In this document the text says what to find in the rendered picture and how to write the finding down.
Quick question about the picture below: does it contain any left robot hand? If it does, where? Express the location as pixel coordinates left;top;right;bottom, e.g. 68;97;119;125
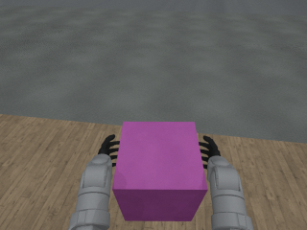
98;134;120;167

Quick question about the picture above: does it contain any carton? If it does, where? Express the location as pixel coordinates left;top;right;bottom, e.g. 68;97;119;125
112;122;208;221

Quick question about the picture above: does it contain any right robot forearm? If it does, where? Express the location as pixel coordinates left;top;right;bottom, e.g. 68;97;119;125
206;155;254;230

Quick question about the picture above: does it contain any right robot hand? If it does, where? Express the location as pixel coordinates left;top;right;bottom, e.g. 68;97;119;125
199;135;221;169

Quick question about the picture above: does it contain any left robot forearm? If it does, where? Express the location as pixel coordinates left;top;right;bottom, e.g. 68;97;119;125
68;153;112;230

